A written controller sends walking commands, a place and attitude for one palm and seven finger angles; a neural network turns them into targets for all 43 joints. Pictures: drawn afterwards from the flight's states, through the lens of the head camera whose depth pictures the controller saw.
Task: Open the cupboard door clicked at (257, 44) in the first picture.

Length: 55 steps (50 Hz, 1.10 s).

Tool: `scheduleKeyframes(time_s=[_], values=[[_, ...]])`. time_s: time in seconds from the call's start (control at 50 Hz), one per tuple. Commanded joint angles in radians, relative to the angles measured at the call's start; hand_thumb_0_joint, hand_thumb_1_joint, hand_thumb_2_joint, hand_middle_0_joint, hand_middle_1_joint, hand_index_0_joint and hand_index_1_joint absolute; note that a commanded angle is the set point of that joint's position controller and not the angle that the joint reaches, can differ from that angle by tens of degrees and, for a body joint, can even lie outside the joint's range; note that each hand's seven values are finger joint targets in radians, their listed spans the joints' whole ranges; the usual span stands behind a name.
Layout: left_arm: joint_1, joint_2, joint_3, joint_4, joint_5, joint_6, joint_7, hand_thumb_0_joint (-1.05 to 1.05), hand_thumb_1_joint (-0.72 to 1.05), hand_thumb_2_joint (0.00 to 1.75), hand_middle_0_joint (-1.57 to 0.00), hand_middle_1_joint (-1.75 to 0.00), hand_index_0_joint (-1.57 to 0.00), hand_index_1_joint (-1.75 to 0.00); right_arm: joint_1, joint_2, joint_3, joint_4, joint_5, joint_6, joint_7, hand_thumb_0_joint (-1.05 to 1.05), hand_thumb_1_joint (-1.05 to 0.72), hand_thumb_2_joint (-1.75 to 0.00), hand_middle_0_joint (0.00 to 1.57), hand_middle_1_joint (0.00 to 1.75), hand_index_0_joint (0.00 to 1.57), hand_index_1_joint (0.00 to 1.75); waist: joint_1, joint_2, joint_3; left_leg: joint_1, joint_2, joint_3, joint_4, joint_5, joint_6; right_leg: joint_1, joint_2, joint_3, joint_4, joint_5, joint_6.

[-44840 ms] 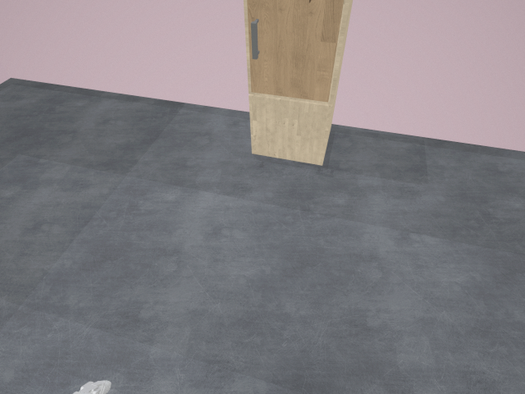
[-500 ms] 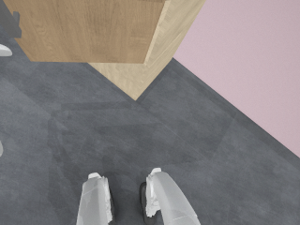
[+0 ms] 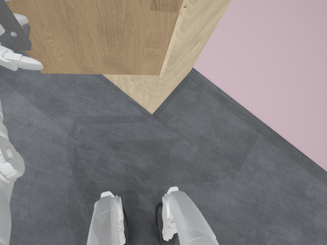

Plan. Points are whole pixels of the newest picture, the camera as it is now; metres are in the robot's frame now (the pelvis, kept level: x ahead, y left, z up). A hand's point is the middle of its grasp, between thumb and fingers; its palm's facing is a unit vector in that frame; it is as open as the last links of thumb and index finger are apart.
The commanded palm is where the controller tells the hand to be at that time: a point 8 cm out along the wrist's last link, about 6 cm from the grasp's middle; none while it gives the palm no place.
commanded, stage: slide the fingers in behind the handle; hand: left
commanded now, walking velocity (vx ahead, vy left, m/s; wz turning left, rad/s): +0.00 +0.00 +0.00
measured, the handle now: (9, 12) +0.60 +0.26 +0.06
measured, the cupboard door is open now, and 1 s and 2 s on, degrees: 43 43 53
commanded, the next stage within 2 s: close the thumb around the handle in 0.70 s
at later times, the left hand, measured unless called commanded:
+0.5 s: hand (24, 34) +0.55 +0.24 +0.05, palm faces +0.05 -1.00 -0.02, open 14.1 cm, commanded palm +0.54 +0.25 +0.05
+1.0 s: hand (23, 35) +0.55 +0.24 +0.05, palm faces +0.04 -1.00 -0.01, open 13.0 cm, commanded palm +0.53 +0.25 +0.05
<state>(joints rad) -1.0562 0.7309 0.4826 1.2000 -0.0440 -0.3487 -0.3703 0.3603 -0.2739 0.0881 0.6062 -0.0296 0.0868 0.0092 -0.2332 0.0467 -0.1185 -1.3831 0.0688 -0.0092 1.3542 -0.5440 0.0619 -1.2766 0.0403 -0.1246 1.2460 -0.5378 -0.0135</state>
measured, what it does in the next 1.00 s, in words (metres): stands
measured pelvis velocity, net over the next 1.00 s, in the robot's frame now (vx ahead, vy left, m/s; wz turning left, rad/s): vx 0.00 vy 0.00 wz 0.00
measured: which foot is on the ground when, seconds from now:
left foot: down 0.00-1.00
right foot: down 0.00-1.00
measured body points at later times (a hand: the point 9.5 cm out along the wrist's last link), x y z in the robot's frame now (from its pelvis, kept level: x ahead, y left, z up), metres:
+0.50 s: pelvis +0.00 -0.01 +0.00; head +0.19 +0.04 +0.40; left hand +0.54 +0.29 +0.06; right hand +0.00 -0.27 -0.10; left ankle +0.03 +0.08 -0.60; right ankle +0.02 -0.12 -0.60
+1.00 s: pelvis +0.00 +0.00 +0.00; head +0.19 +0.04 +0.41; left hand +0.54 +0.29 +0.06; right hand +0.00 -0.27 -0.10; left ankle +0.03 +0.08 -0.60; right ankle +0.02 -0.12 -0.60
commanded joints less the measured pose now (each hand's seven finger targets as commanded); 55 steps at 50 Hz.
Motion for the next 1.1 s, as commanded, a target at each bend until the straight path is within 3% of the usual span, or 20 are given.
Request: scheduleKeyframes(time_s=[0.0,0.04,0.06,0.1,0.12,0.22,0.36,0.42,0.44,0.58,0.68,0.72,0.74,0.78,0.82,0.86,0.94,0.96,1.02,1.08], values=[[-0.403,0.243,0.011,-0.204,-0.029,-0.061,0.004,0.00,-0.50,0.30,-0.30,-1.20,-0.30,-1.20,0.227,-0.219,-0.079,-0.011,0.000,0.002,-0.011,0.00,-0.90,-0.90,0.20,0.30,0.20,0.30,-0.016,0.236,-0.582,0.663,0.001,-0.132,-0.126,0.511,-0.030,0.109,0.031,0.054,-0.125,0.298,-0.016],[-0.412,0.245,0.014,-0.202,-0.024,-0.067,0.015,0.00,-0.50,0.30,-0.30,-1.20,-0.30,-1.20,0.227,-0.216,-0.079,-0.012,0.001,0.000,-0.010,0.00,-0.90,-0.90,0.20,0.30,0.20,0.30,-0.014,0.233,-0.567,0.649,0.000,-0.129,-0.123,0.495,-0.027,0.107,0.031,0.058,-0.123,0.291,-0.018],[-0.425,0.266,0.027,-0.227,-0.022,-0.075,0.022,0.00,-0.50,0.30,-0.30,-1.20,-0.30,-1.20,0.228,-0.218,-0.080,-0.012,-0.002,0.001,-0.010,0.00,-0.90,-0.90,0.20,0.30,0.20,0.30,-0.009,0.251,-0.597,0.665,0.001,-0.128,-0.122,0.517,-0.029,0.119,0.030,0.058,-0.119,0.306,-0.018],[-0.398,0.238,0.015,-0.242,-0.018,-0.086,0.029,0.00,-0.50,0.30,-0.30,-1.20,-0.30,-1.20,0.227,-0.211,-0.084,-0.012,-0.004,0.001,-0.005,0.00,-0.90,-0.90,0.20,0.30,0.20,0.30,0.002,0.263,-0.626,0.689,0.000,-0.128,-0.122,0.550,-0.033,0.128,0.030,0.059,-0.117,0.324,-0.019],[-0.401,0.205,-0.007,-0.244,-0.021,-0.088,0.030,0.00,-0.50,0.30,-0.30,-1.20,-0.30,-1.20,0.224,-0.207,-0.085,-0.010,-0.003,0.000,-0.001,0.00,-0.90,-0.90,0.20,0.30,0.20,0.30,-0.006,0.258,-0.611,0.687,-0.001,-0.125,-0.124,0.542,-0.032,0.129,0.031,0.059,-0.123,0.325,-0.018],[-0.409,0.175,-0.019,-0.197,-0.029,-0.077,0.038,0.00,-0.50,0.30,-0.30,-1.20,-0.30,-1.20,0.224,-0.210,-0.087,-0.005,0.001,0.001,-0.005,0.00,-0.90,-0.90,0.20,0.30,0.20,0.30,-0.021,0.212,-0.571,0.634,-0.005,-0.117,-0.124,0.482,-0.025,0.130,0.030,0.063,-0.130,0.303,-0.014],[-0.414,0.184,-0.021,-0.212,-0.022,-0.100,0.039,0.00,-0.50,0.30,-0.30,-1.20,-0.30,-1.20,0.223,-0.209,-0.087,-0.004,-0.002,0.000,-0.003,0.00,-0.90,-0.90,0.20,0.30,0.20,0.30,-0.012,0.232,-0.617,0.645,-0.009,-0.112,-0.117,0.499,-0.026,0.153,0.030,0.071,-0.122,0.323,-0.018],[-0.421,0.192,-0.018,-0.189,-0.029,-0.091,0.036,0.00,-0.50,0.30,-0.30,-1.20,-0.30,-1.20,0.221,-0.210,-0.084,-0.002,0.001,-0.002,-0.005,0.00,-0.90,-0.90,0.20,0.30,0.20,0.30,-0.023,0.194,-0.577,0.591,-0.010,-0.102,-0.114,0.464,-0.018,0.174,0.033,0.076,-0.131,0.318,-0.013],[-0.403,0.223,0.009,-0.183,-0.027,-0.094,0.035,0.00,-0.50,0.30,-0.30,-1.20,-0.30,-1.20,0.226,-0.211,-0.083,-0.003,0.001,-0.002,-0.006,0.00,-0.90,-0.90,0.20,0.30,0.20,0.30,-0.009,0.210,-0.585,0.604,-0.010,-0.105,-0.113,0.480,-0.020,0.170,0.033,0.074,-0.123,0.324,-0.018],[-0.387,0.198,-0.005,-0.218,-0.034,-0.096,0.031,0.00,-0.50,0.30,-0.30,-1.20,-0.30,-1.20,0.222,-0.211,-0.087,-0.004,0.001,0.003,-0.003,0.00,-0.90,-0.90,0.20,0.30,0.20,0.30,0.000,0.245,-0.606,0.670,-0.005,-0.117,-0.126,0.525,-0.030,0.149,0.032,0.065,-0.124,0.328,-0.018],[-0.375,0.207,0.008,-0.225,-0.037,-0.102,0.033,0.00,-0.50,0.30,-0.30,-1.20,-0.30,-1.20,0.219,-0.212,-0.089,-0.004,0.002,0.002,-0.003,0.00,-0.90,-0.90,0.20,0.30,0.20,0.30,0.002,0.218,-0.608,0.656,-0.007,-0.112,-0.128,0.515,-0.027,0.168,0.031,0.069,-0.129,0.333,-0.016],[-0.384,0.165,-0.026,-0.203,-0.035,-0.098,0.034,0.00,-0.50,0.30,-0.30,-1.20,-0.30,-1.20,0.214,-0.209,-0.088,-0.002,0.003,0.001,-0.004,0.00,-0.90,-0.90,0.20,0.30,0.20,0.30,-0.013,0.205,-0.564,0.641,-0.006,-0.115,-0.135,0.478,-0.027,0.144,0.032,0.065,-0.136,0.302,-0.015],[-0.402,0.172,-0.017,-0.217,-0.039,-0.106,0.037,0.00,-0.50,0.30,-0.30,-1.20,-0.30,-1.20,0.219,-0.209,-0.088,0.001,0.002,-0.002,-0.004,0.00,-0.90,-0.90,0.20,0.30,0.20,0.30,-0.010,0.236,-0.571,0.666,-0.005,-0.120,-0.133,0.497,-0.028,0.129,0.032,0.065,-0.130,0.306,-0.019],[-0.383,0.187,-0.006,-0.201,-0.033,-0.106,0.040,0.00,-0.50,0.30,-0.30,-1.20,-0.30,-1.20,0.218,-0.213,-0.089,-0.002,0.001,0.000,-0.005,0.00,-0.90,-0.90,0.20,0.30,0.20,0.30,-0.006,0.217,-0.591,0.669,-0.005,-0.123,-0.134,0.501,-0.031,0.130,0.031,0.063,-0.129,0.302,-0.017],[-0.397,0.165,-0.027,-0.189,-0.031,-0.103,0.042,0.00,-0.39,0.35,-0.31,-1.21,-0.31,-1.21,0.217,-0.211,-0.087,0.000,0.001,0.000,-0.005,0.00,-0.90,-0.90,0.20,0.30,0.20,0.30,-0.018,0.210,-0.560,0.652,-0.006,-0.119,-0.135,0.482,-0.028,0.126,0.032,0.062,-0.134,0.294,-0.016],[-0.411,0.189,-0.009,-0.184,-0.031,-0.108,0.043,0.00,-0.28,0.40,-0.32,-1.22,-0.32,-1.22,0.221,-0.215,-0.087,0.002,-0.002,0.000,-0.006,0.00,-0.90,-0.90,0.20,0.30,0.20,0.30,-0.017,0.214,-0.573,0.659,-0.004,-0.125,-0.129,0.492,-0.030,0.115,0.031,0.061,-0.125,0.296,-0.017],[-0.364,0.200,0.009,-0.208,-0.031,-0.115,0.039,0.00,-0.05,0.49,-0.33,-1.25,-0.33,-1.25,0.224,-0.212,-0.090,-0.005,-0.002,0.003,-0.003,0.00,-0.90,-0.90,0.20,0.30,0.20,0.30,0.009,0.251,-0.617,0.714,-0.002,-0.133,-0.132,0.574,-0.039,0.121,0.030,0.058,-0.114,0.328,-0.023],[-0.394,0.155,-0.027,-0.214,-0.036,-0.113,0.036,0.00,0.00,0.52,-0.34,-1.25,-0.34,-1.25,0.217,-0.209,-0.090,-0.002,-0.003,0.003,-0.001,0.00,-0.90,-0.90,0.20,0.30,0.20,0.30,-0.010,0.249,-0.609,0.713,-0.002,-0.132,-0.127,0.558,-0.036,0.104,0.031,0.059,-0.121,0.322,-0.018],[-0.391,0.190,-0.007,-0.191,-0.030,-0.103,0.044,0.00,0.17,0.59,-0.35,-1.27,-0.35,-1.27,0.219,-0.213,-0.087,-0.006,-0.001,0.007,-0.004,0.00,-0.90,-0.90,0.20,0.30,0.20,0.30,-0.009,0.204,-0.576,0.651,-0.005,-0.123,-0.133,0.498,-0.030,0.139,0.032,0.060,-0.127,0.304,-0.016],[-0.411,0.186,-0.012,-0.200,-0.026,-0.108,0.045,0.00,0.34,0.66,-0.36,-1.29,-0.36,-1.29,0.219,-0.215,-0.088,-0.001,-0.002,0.005,-0.005,0.00,-0.90,-0.90,0.20,0.30,0.20,0.30,-0.010,0.241,-0.586,0.693,0.000,-0.137,-0.136,0.505,-0.038,0.094,0.029,0.054,-0.120,0.285,-0.019]])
